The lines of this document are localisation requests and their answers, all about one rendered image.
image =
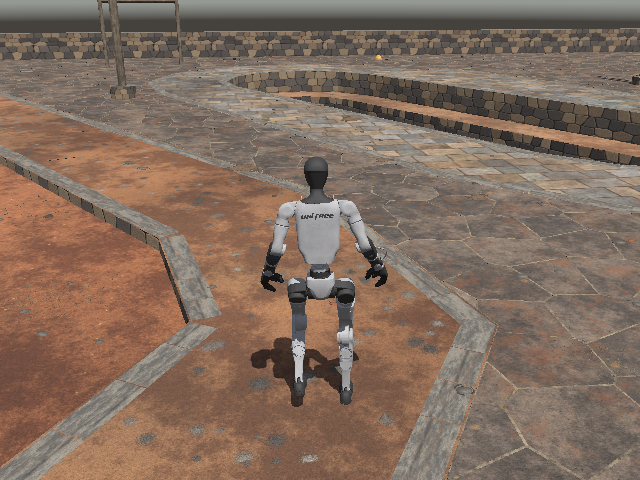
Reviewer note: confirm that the right robot upper arm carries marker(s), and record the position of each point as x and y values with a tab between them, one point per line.
349	209

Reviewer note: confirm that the robot left hand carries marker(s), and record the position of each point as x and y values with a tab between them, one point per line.
265	279

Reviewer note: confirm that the robot right hand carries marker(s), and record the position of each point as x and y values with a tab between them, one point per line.
382	273

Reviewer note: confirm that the humanoid robot head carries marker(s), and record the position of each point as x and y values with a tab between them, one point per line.
316	173

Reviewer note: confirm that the left robot upper arm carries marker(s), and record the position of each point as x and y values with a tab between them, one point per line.
286	211

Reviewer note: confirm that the robot torso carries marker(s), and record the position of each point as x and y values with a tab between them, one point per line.
318	236

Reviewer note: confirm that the robot left forearm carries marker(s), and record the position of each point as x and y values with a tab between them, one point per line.
270	263

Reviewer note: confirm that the robot right forearm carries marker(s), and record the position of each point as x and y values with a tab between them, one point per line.
373	257

